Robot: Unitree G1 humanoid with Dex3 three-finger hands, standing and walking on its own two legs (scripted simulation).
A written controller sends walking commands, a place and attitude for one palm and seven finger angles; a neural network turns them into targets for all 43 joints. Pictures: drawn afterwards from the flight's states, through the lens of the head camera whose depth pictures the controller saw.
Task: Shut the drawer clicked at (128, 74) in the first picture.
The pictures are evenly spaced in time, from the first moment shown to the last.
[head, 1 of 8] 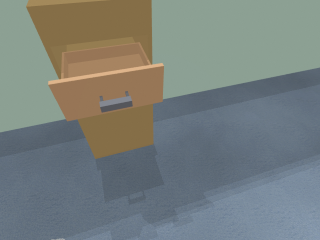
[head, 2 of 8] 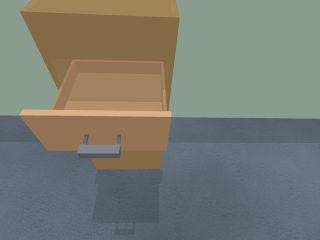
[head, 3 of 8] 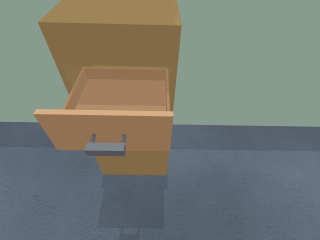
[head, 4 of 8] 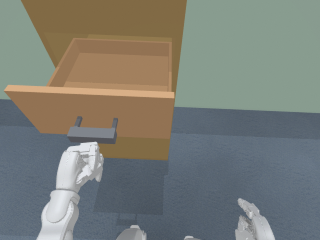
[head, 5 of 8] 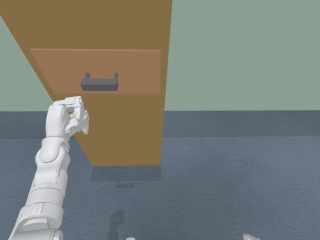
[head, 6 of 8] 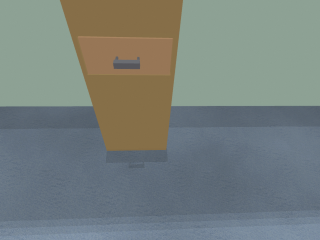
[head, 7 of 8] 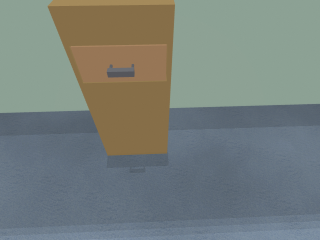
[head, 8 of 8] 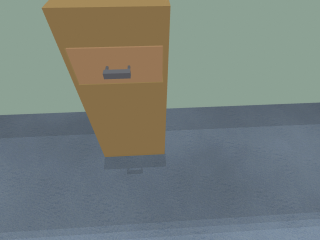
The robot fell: no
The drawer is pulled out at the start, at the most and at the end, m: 0.24 0.24 0.00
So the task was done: yes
